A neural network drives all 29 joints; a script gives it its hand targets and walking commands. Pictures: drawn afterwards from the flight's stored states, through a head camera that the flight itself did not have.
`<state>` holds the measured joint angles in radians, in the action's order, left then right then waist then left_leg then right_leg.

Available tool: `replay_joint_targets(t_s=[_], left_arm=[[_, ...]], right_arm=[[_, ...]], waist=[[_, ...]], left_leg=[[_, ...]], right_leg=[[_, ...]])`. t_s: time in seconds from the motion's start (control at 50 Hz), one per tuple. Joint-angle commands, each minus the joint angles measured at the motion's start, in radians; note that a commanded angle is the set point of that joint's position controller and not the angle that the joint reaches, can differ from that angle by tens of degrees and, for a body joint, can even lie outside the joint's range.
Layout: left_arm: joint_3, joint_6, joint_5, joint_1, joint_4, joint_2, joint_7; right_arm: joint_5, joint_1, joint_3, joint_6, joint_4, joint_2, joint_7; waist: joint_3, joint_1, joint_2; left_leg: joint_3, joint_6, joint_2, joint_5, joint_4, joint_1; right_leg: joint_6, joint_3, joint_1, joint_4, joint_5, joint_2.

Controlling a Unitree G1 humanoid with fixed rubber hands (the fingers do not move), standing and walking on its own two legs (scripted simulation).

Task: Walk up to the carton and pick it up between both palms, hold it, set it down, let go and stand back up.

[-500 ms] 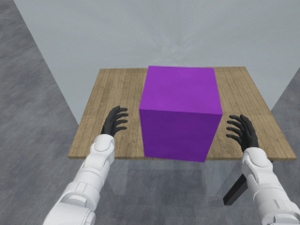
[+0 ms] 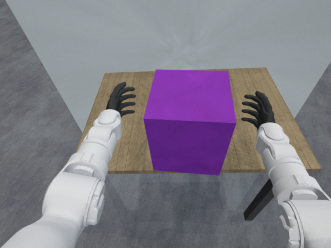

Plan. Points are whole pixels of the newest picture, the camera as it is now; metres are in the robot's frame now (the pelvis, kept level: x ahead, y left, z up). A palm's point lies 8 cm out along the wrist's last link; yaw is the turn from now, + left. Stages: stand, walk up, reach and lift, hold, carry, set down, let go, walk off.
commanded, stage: reach and lift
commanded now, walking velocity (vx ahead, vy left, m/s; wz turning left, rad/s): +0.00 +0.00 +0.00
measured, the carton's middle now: (188, 123) +0.48 -0.09 +0.00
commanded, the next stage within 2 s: none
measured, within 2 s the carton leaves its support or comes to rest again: neither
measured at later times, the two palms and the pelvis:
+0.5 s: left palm (106, 77) +0.52 +0.12 +0.18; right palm (266, 85) +0.45 -0.27 +0.15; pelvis +0.01 +0.00 +0.00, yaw +1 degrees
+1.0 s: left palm (117, 99) +0.51 +0.11 +0.10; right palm (257, 106) +0.45 -0.27 +0.08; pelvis +0.02 +0.00 +0.00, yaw +3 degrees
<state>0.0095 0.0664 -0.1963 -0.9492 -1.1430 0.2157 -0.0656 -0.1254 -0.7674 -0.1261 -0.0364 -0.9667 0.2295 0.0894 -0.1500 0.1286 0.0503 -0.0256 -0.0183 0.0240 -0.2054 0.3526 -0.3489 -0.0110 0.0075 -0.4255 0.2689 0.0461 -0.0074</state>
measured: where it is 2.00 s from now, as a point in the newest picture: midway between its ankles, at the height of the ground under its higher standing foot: outside the picture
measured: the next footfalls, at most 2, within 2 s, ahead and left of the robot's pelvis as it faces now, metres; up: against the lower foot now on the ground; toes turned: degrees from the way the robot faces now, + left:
none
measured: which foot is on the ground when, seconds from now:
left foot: down 0.00-1.00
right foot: down 0.00-1.00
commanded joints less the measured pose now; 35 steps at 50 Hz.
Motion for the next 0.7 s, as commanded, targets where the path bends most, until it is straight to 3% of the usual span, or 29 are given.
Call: replay_joint_targets(t_s=[0.0, 0.38, 0.54, 0.68], left_arm=[[-0.02, 0.032, -0.021, -0.482, 0.107, 0.162, 0.004], [-0.002, 0.212, -0.08, -0.686, 0.17, 0.271, 0.019], [-0.015, 0.245, -0.085, -0.643, 0.175, 0.271, 0.027], [-0.059, 0.208, -0.031, -0.552, 0.186, 0.24, 0.054]], right_arm=[[0.002, -0.482, -0.015, -0.031, 0.114, 0.129, 0.016], [-0.015, -0.729, -0.049, -0.207, 0.113, 0.206, 0.02], [-0.02, -0.711, -0.036, -0.24, 0.103, 0.202, 0.003], [-0.011, -0.619, -0.037, -0.211, 0.113, 0.163, -0.001]], waist=[[-0.505, 0.019, -0.04], [-0.576, 0.048, 0.013], [-0.621, 0.044, -0.003], [-0.592, 0.039, -0.017]], left_leg=[[-0.005, 0.051, 0.014, 0.279, -0.033, 0.042], [-0.008, 0.101, 0.004, 0.441, -0.094, 0.111], [-0.01, 0.113, 0.001, 0.546, -0.125, 0.08], [0.002, 0.106, 0.012, 0.542, -0.191, -0.02]], right_leg=[[-0.03, -0.006, 0.383, 0.037, -0.254, 0.021], [-0.016, -0.01, 0.42, -0.083, -0.342, 0.022], [-0.014, -0.019, 0.526, -0.105, -0.494, 0.018], [-0.019, -0.036, 0.678, -0.098, -0.634, 0.008]])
